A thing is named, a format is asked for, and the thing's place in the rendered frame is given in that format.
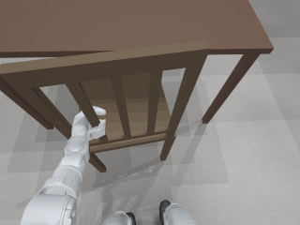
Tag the robot left upper arm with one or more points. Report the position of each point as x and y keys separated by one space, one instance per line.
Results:
x=51 y=209

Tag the left robot foot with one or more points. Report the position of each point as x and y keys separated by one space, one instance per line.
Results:
x=133 y=220

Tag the right robot shin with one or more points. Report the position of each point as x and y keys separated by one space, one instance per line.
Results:
x=172 y=205

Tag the table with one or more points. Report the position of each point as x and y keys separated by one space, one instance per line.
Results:
x=59 y=28

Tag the robot left forearm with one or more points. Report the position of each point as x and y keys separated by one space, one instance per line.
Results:
x=69 y=174

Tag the left robot hand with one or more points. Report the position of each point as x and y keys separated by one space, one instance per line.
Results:
x=81 y=126

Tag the chair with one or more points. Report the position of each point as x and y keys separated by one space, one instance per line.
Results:
x=124 y=83

